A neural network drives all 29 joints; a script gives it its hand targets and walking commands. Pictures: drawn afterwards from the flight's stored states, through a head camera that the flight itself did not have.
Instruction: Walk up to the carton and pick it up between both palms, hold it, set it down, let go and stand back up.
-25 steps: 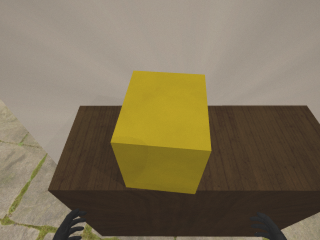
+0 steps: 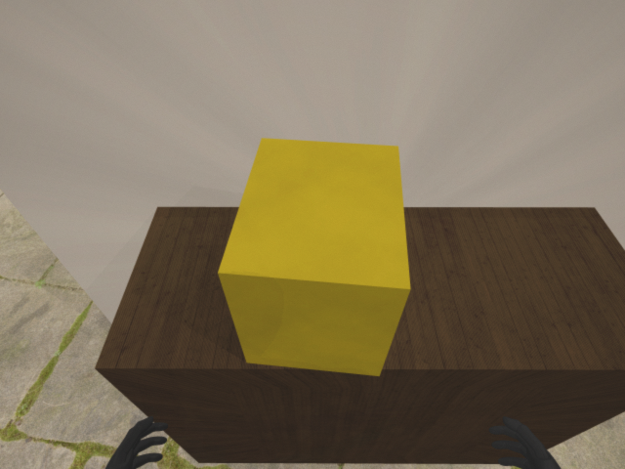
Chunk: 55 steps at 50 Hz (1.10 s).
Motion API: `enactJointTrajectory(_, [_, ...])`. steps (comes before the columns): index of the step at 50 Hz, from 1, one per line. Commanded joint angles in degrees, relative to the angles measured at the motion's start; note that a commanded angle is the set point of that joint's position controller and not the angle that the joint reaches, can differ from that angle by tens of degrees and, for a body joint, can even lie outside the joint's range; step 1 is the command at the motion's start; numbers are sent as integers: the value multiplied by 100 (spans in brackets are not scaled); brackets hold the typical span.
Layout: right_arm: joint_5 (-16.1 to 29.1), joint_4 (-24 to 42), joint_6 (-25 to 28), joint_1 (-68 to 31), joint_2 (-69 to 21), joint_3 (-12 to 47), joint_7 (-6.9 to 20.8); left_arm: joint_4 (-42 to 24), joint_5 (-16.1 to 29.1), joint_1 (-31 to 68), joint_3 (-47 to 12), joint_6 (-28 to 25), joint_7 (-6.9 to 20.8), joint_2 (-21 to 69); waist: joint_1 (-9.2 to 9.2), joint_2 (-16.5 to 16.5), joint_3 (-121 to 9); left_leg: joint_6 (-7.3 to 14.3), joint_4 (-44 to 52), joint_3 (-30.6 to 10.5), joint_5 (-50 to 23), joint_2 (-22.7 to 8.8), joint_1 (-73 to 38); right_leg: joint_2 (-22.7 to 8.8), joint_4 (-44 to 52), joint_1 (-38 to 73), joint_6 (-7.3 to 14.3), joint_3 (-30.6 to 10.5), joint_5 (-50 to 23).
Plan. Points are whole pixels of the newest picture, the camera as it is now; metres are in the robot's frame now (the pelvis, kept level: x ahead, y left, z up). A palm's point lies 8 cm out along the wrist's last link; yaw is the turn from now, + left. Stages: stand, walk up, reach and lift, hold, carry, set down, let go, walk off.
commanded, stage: stand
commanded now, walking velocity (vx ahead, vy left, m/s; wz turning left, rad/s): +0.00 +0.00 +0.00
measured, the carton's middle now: (320, 257) +0.39 +0.00 +0.03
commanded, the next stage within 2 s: none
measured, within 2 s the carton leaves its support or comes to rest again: neither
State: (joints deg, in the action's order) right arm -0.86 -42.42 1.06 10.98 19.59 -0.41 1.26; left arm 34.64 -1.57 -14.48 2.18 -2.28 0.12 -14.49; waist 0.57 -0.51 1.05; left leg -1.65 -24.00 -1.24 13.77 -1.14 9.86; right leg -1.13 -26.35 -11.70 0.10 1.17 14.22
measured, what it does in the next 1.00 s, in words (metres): stands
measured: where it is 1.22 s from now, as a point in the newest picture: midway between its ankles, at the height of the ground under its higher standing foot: outside the picture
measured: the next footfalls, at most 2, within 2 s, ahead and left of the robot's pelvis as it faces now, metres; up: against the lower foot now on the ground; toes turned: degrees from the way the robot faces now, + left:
none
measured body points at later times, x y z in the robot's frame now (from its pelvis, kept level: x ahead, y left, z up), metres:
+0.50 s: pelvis -0.01 +0.00 +0.00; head -0.01 +0.00 +0.45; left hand +0.12 +0.26 -0.09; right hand +0.12 -0.29 -0.10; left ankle -0.01 +0.14 -0.74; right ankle +0.00 -0.12 -0.74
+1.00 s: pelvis -0.02 +0.00 +0.00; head -0.02 +0.00 +0.45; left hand +0.11 +0.26 -0.10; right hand +0.11 -0.29 -0.10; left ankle -0.01 +0.14 -0.74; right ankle +0.00 -0.12 -0.74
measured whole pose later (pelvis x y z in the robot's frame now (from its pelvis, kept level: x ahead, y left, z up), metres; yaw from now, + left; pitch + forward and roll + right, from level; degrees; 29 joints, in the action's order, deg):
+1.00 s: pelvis -0.02 +0.00 +0.00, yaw +0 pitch -2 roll +1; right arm -0.9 -45.9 1.1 11.0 19.9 -0.4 1.3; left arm 37.9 -1.4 -14.5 2.2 -2.4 0.1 -14.7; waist 0.6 -0.7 1.0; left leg -1.7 -24.0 -1.2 12.2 -1.1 9.9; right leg -1.1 -26.3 -11.7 0.2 1.2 12.6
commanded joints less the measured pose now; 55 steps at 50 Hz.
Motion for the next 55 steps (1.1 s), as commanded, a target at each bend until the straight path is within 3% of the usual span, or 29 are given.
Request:
enactJointTrajectory(1, [-19,89,153,-79,1035,-374,-45,168,50,243,428,-155,-66,-1507,-70,-351,-644,461,-131,-228,-1626,-462,-299,-580,292,442,241,-459,-2042])
enactJointTrajectory(2, [-42,136,173,-23,1142,-412,-54,180,80,77,437,-135,-91,-1475,-91,-33,-812,448,-81,-235,-1539,-508,-440,-621,271,455,253,-466,-1995])
enactJointTrajectory(4, [-43,11,164,8,1061,-372,-51,217,42,89,409,-156,-82,-1456,-71,136,-981,436,-56,-247,-1610,-545,-519,-599,269,510,262,-438,-1857])
enactJointTrajectory(5, [-26,100,185,-237,1008,-354,-43,161,105,141,438,-145,-83,-1550,14,-231,-718,405,-13,-240,-1553,-533,-218,-573,253,420,238,-452,-1743])
enactJointTrajectory(6, [-36,13,177,-205,1072,-370,-58,228,62,145,449,-122,-77,-1521,-49,-195,-778,421,-36,-197,-1496,-497,-387,-596,307,342,272,-482,-1793])
enactJointTrajectory(7, [-62,69,163,-290,1118,-388,-55,254,49,79,412,-113,-92,-1477,67,-120,-717,384,-38,-191,-1519,-489,-371,-535,366,348,249,-423,-1671])
enactJointTrajectory(8, [-48,40,192,-277,1276,-440,-74,285,27,119,424,-144,-105,-1491,18,6,-712,449,-70,-232,-1415,-548,-246,-618,369,456,291,-478,-1679])
enactJointTrajectory(9, [-22,15,174,-170,1058,-376,-54,291,77,107,387,-134,-78,-1515,-40,-322,-732,403,64,-253,-1346,-505,-446,-583,372,373,272,-430,-1594])
enactJointTrajectory(10, [-46,-15,165,-108,1193,-405,-50,296,53,137,423,-120,-75,-1489,-26,-67,-527,427,49,-219,-1243,-491,-364,-610,433,239,269,-556,-1513])
enactJointTrajectory(12, [-27,16,130,-195,1146,-395,-29,252,31,250,440,-130,-100,-1548,-58,-215,-490,464,64,-262,-1330,-531,-290,-634,451,170,310,-474,-1324])
enactJointTrajectory(13, [-59,23,131,-235,1178,-419,-70,219,73,110,386,-130,-95,-1412,-66,104,-562,470,64,-225,-1171,-536,-293,-585,492,224,251,-506,-1287])
enactJointTrajectory(14, [-9,24,149,-146,949,-313,-63,309,90,208,389,-133,-74,-1535,-53,-199,-464,404,169,-267,-1054,-497,-246,-622,522,141,255,-570,-1045])
enactJointTrajectory(16, [-21,3,174,-189,1002,-341,-50,335,53,189,406,-140,-68,-1508,-45,-244,-642,453,115,-333,-896,-542,-196,-616,556,277,282,-575,-950])
enactJointTrajectory(20, [-44,-104,181,-192,1064,-388,-52,375,34,244,404,-139,-76,-1564,-81,20,-443,476,96,-311,-762,-528,-196,-617,608,157,309,-671,-886])
enactJointTrajectory(25, [-30,-153,190,-161,1107,-364,-35,364,57,240,418,-157,-46,-1522,14,-284,-355,424,238,-351,-959,-539,-143,-611,546,156,244,-554,-858])
enactJointTrajectory(26, [-40,-149,172,-227,1127,-355,-45,361,69,275,407,-161,-65,-1498,9,-49,-383,422,222,-344,-895,-527,-190,-621,570,93,279,-658,-784])
enactJointTrajectory(29, [-13,-224,185,-176,1120,-354,-51,428,45,277,397,-178,-84,-1525,-65,-58,-416,467,148,-356,-896,-545,-155,-651,545,141,338,-691,-878])
enactJointTrajectory(31, [-31,-242,174,-245,1111,-340,-26,431,28,168,420,-123,-39,-1573,-47,-190,-475,448,167,-318,-766,-576,-247,-557,568,184,222,-540,-1029])
enactJointTrajectory(32, [-22,-169,177,-347,1103,-373,-10,381,79,241,408,-135,-74,-1541,-17,-7,-477,417,155,-316,-1031,-533,-260,-630,469,111,292,-633,-1067])
enactJointTrajectory(34, [-26,-210,176,-193,1161,-367,-29,471,99,144,343,-169,-64,-1510,-34,-297,-321,403,315,-377,-780,-522,-121,-626,591,189,266,-585,-862])
enactJointTrajectory(35, [-10,-281,181,-184,1251,-383,-41,484,69,217,353,-144,-61,-1501,-82,-105,-311,451,215,-319,-718,-505,-202,-675,725,102,309,-732,-824])
enactJointTrajectory(41, [-41,-239,194,-183,1040,-322,-56,551,80,270,324,-154,-76,-1491,-112,-227,-438,408,146,-365,-806,-533,-372,-592,669,37,236,-575,-912])
enactJointTrajectory(45, [-45,-216,191,-317,1062,-324,-64,530,69,280,359,-187,-69,-1461,-50,-27,-254,436,157,-323,-817,-462,-140,-559,607,108,231,-621,-1025])
enactJointTrajectory(46, [-32,-230,169,-273,1098,-336,-64,525,65,413,363,-167,-86,-1578,-81,-397,-464,425,233,-339,-867,-538,-255,-603,636,205,246,-603,-1107])
enactJointTrajectory(50, [-27,-269,196,-286,1121,-325,-56,607,123,278,370,-168,-55,-1544,-53,27,-437,417,243,-320,-823,-503,-293,-668,703,134,277,-698,-765])
enactJointTrajectory(51, [1,-268,193,-308,1149,-363,-47,592,112,278,352,-151,-55,-1540,-116,-104,-473,374,221,-349,-713,-517,-314,-620,652,100,266,-561,-894])
enactJointTrajectory(52, [5,-316,191,-258,1131,-304,-58,580,120,337,388,-113,-55,-1527,-16,-65,-227,440,235,-383,-704,-544,-20,-611,717,103,259,-600,-701])
enactJointTrajectory(53, [-11,-289,182,-235,1064,-306,-56,605,107,320,349,-133,-52,-1547,-130,-274,-277,411,300,-384,-734,-529,-187,-621,730,62,267,-658,-658])
enactJointTrajectory(55, [16,-288,185,-204,1102,-326,-71,558,105,261,324,-177,-40,-1421,-36,-183,-305,437,308,-389,-568,-564,-177,-598,670,111,258,-665,-657])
